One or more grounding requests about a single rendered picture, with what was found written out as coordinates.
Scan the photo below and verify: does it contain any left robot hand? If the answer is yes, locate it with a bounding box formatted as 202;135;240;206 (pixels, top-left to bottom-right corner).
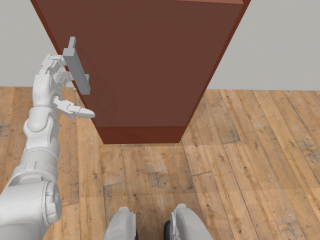
32;54;95;119

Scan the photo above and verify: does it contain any left robot thigh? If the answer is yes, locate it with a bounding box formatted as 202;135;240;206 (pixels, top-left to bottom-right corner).
102;210;136;240

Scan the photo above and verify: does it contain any cupboard door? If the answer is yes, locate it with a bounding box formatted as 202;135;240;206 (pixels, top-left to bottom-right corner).
36;0;244;127

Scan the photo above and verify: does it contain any robot left forearm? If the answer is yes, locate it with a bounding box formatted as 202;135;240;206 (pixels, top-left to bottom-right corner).
0;106;60;199

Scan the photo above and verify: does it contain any handle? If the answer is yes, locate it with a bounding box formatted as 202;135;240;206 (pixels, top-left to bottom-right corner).
62;36;91;95

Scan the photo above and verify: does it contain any left robot upper arm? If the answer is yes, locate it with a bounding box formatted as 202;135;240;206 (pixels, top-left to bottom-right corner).
0;180;63;240

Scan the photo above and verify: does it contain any right robot thigh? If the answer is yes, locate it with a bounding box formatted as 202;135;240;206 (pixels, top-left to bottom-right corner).
170;208;213;240

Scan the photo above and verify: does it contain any robot thigh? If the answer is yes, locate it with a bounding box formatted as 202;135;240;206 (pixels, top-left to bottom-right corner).
170;208;213;240
102;210;136;240

